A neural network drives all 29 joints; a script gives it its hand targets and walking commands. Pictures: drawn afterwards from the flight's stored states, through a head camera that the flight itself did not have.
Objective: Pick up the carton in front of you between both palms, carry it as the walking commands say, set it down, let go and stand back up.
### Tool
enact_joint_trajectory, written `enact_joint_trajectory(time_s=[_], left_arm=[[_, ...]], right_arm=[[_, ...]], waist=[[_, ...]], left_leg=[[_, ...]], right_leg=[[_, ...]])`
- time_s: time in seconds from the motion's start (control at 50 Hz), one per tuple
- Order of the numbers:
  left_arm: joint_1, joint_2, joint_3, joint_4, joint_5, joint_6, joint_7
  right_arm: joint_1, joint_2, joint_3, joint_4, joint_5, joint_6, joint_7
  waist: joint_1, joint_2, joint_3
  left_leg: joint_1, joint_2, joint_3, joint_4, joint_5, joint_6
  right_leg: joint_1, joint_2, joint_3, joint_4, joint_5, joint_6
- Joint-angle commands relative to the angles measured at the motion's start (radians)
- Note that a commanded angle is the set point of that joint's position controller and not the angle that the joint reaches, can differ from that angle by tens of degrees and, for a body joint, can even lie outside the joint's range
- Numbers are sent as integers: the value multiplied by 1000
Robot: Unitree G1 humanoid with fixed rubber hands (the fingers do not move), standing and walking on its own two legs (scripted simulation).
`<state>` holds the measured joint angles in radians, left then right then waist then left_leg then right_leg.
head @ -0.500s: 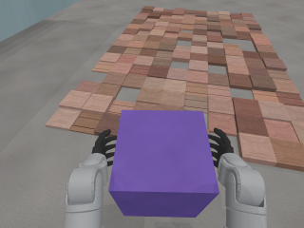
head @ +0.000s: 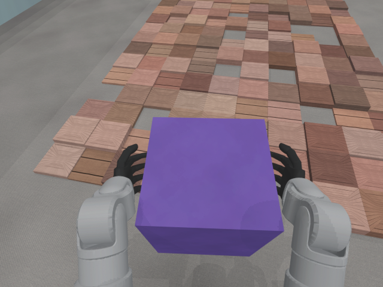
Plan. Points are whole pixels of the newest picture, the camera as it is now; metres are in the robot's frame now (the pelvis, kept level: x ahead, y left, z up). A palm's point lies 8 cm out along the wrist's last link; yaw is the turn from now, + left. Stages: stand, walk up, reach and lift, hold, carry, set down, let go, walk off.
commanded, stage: carry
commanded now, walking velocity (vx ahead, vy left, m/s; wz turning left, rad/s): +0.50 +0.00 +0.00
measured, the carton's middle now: (205, 193) +0.31 +0.00 +0.03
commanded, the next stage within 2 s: none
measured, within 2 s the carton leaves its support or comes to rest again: neither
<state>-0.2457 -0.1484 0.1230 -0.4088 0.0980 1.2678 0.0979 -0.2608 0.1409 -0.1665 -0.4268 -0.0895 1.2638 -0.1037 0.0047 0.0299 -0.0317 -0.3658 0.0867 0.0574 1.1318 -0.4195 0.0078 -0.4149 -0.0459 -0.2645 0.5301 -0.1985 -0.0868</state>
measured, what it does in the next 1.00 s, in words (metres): climbs: left foot, then right foot 0.04 m higher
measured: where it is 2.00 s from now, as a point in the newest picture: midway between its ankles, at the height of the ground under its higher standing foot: (200, 121)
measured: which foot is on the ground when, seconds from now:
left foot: up 0.00-0.34, down 0.36-0.84, up 0.86-1.00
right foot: down 0.00-0.36, up 0.38-0.78, down 0.80-1.00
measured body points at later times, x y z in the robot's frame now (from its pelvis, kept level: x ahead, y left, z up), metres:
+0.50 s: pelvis +0.31 +0.03 -0.01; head +0.38 +0.04 +0.44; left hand +0.72 +0.15 +0.10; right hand +0.69 -0.16 +0.11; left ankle +0.38 +0.08 -0.73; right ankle +0.18 -0.08 -0.62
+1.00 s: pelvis +0.64 -0.01 +0.03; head +0.75 -0.01 +0.47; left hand +1.03 +0.16 +0.15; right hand +1.06 -0.14 +0.16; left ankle +0.59 +0.11 -0.59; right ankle +0.67 -0.08 -0.69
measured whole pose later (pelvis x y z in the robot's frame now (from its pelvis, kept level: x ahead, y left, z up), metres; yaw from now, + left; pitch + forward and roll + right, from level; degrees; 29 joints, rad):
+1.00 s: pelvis +0.64 -0.01 +0.03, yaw -1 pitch +6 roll +0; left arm -0.75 -0.06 0.25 -0.20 0.05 1.30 0.16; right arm -0.79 0.04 -0.31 -0.19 -0.07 1.29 -0.12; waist 0.09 -0.01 0.14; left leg -0.62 -0.01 -0.01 1.31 -0.42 0.06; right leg -0.43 0.02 -0.11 0.58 -0.26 -0.09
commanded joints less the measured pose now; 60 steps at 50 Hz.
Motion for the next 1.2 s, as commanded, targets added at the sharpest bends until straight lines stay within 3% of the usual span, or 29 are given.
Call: enact_joint_trajectory(time_s=[0.0, 0.06, 0.16, 0.26, 0.3, 0.32, 0.34, 0.36, 0.38, 0.4, 0.44, 0.46, 0.52, 0.66, 0.72, 0.76, 0.78, 0.8, 0.82, 0.84, 0.86, 0.88, 0.92, 0.96, 1.02, 1.04, 1.1, 1.14, 1.18], left_arm=[[-650, -801, -711, -190, -441, -15, -220], [-724, -707, -712, -170, -460, 5, -216], [-855, -620, -656, 22, -477, 55, -219], [-1039, -686, -599, 198, -493, 72, -219], [-1118, -724, -580, 257, -495, 69, -216], [-1157, -743, -570, 287, -496, 67, -214], [-1189, -761, -560, 317, -495, 63, -211], [-1221, -778, -546, 345, -489, 58, -207], [-1253, -807, -525, 371, -486, 57, -200], [-1293, -825, -511, 366, -479, 49, -191], [-1376, -889, -499, 344, -484, 30, -176], [-1387, -913, -491, 335, -483, 21, -167], [-1376, -932, -477, 309, -461, -2, -142], [-1277, -873, -516, 265, -376, -39, -121], [-1270, -834, -542, 218, -372, -38, -125], [-1224, -800, -545, 214, -365, -26, -129], [-1199, -783, -545, 224, -366, -20, -134], [-1187, -783, -552, 225, -374, -14, -141], [-1187, -740, -542, 228, -361, -24, -145], [-1159, -778, -548, 227, -385, -20, -150], [-1187, -791, -562, 170, -416, -10, -156], [-1237, -829, -587, 125, -451, -7, -164], [-1338, -853, -620, 36, -512, -3, -173], [-1372, -849, -633, 15, -551, 9, -181], [-1354, -837, -629, 99, -569, 33, -204], [-1354, -844, -621, 144, -571, 40, -213], [-1342, -868, -594, 293, -565, 48, -239], [-1333, -885, -558, 375, -549, 45, -248], [-1323, -900, -518, 450, -524, 42, -248]], right_arm=[[-612, 802, 769, -122, 434, 5, 232], [-664, 733, 753, -81, 406, 14, 205], [-773, 650, 679, 109, 376, 64, 179], [-961, 704, 618, 281, 412, 89, 191], [-1038, 737, 591, 348, 429, 87, 199], [-1058, 752, 574, 390, 434, 83, 202], [-1076, 762, 554, 429, 440, 77, 207], [-1096, 775, 530, 465, 448, 73, 211], [-1145, 775, 517, 490, 453, 63, 215], [-1175, 838, 516, 498, 476, 55, 218], [-1287, 926, 525, 438, 519, 32, 225], [-1344, 961, 535, 400, 541, 23, 225], [-1403, 1008, 545, 336, 561, 6, 214], [-1292, 956, 595, 284, 510, -23, 205], [-1261, 910, 619, 245, 498, -24, 203], [-1225, 879, 628, 242, 488, -13, 202], [-1208, 868, 628, 253, 483, -7, 202], [-1193, 858, 635, 259, 473, -2, 204], [-1208, 872, 636, 240, 484, 9, 210], [-1221, 859, 639, 235, 483, 19, 215], [-1222, 868, 625, 234, 470, 14, 212], [-1219, 844, 599, 204, 447, 13, 204], [-1220, 806, 569, 178, 404, 17, 182], [-1178, 758, 542, 200, 351, 23, 160], [-1100, 726, 515, 296, 289, 38, 146], [-1098, 724, 510, 332, 278, 42, 146], [-1114, 746, 508, 430, 277, 48, 158], [-1146, 777, 511, 481, 296, 48, 170], [-1145, 811, 498, 534, 327, 49, 186]], waist=[[19, -81, -397], [34, -128, -393], [44, -149, -298], [45, -166, -223], [18, -174, -252], [-20, -142, -308], [-58, -69, -389], [-86, 73, -465], [-69, 295, -515], [-74, 273, -501], [-72, 84, -470], [-62, 42, -475], [-58, 47, -536], [-100, 96, -532], [-109, 86, -467], [-80, 94, -441], [-25, 121, -472], [56, 128, -585], [115, -195, -776], [138, -364, -773], [115, -278, -722], [133, -154, -682], [104, -85, -571], [96, -97, -558], [90, -107, -519], [91, -102, -484], [63, -198, -423], [49, -205, -414], [-37, -160, -464]], left_leg=[[-307, 55, -53, 45, 115, 34], [-311, 26, -2, -78, 145, 31], [-374, -2, 57, -329, 268, 30], [-250, -47, 113, -525, 368, 65], [-117, -81, 142, -568, 348, 86], [51, -126, 184, -625, 348, 85], [270, -117, 168, -628, 304, 79], [441, 106, -147, -636, 206, 88], [648, 320, -613, -773, 149, 224], [638, 299, -624, -791, 166, 260], [575, 234, -424, -723, 437, 231], [544, 217, -355, -717, 517, 210], [573, 201, -267, -713, 615, 199], [753, 154, -148, -617, 903, 216], [708, 103, -86, -607, 952, 200], [578, 70, 2, -579, 1140, 156], [505, 74, 31, -480, 1228, 122], [339, 64, 65, -301, 1106, 74], [-27, -47, 21, 50, 737, -3], [-235, -201, -25, 277, -57, -20], [-390, -143, -130, 405, -88, 19], [-457, -106, -133, 388, -65, 37], [-484, -73, -119, 242, -16, 60], [-457, -68, -92, 154, 3, 62], [-460, -66, -57, -48, -35, 42], [-408, -77, -34, -174, 16, 33], [-164, -142, 107, -410, 222, 37], [-53, -159, 113, -547, 396, 56], [254, -155, 133, -701, 498, 64]], right_leg=[[543, -297, 424, -266, 175, -68], [539, -254, 314, -271, 224, -75], [541, -203, 225, -260, 309, -100], [498, -179, 154, -208, 406, -61], [490, -172, 114, -90, 573, -30], [452, -138, 61, 61, 605, 2], [345, -95, 53, 255, 477, 24], [168, -56, 80, 494, 166, 50], [-174, 108, 154, 742, -308, 76], [-272, 72, 255, 864, -304, 43], [-328, 18, 280, 868, -227, 20], [-319, -5, 283, 817, -180, 22], [-310, -7, 265, 735, -151, 35], [-526, 14, 184, 582, -95, 27], [-450, 49, 128, 333, -8, 28], [-190, 134, 21, 98, -7, 17], [19, 162, 9, 21, 105, 1], [339, 85, 91, 5, 182, -48], [734, -186, 591, 62, 344, -232], [854, -275, 845, -46, 641, -317], [917, -269, 761, 17, 694, -294], [895, -268, 705, 33, 671, -242], [781, -224, 609, -4, 558, -159], [741, -212, 568, -32, 488, -134], [682, -219, 503, -68, 538, -156], [621, -191, 457, -86, 540, -148], [439, -132, 282, -89, 651, -86], [430, -97, 216, 1, 765, -39], [326, -68, 159, 214, 645, 18]])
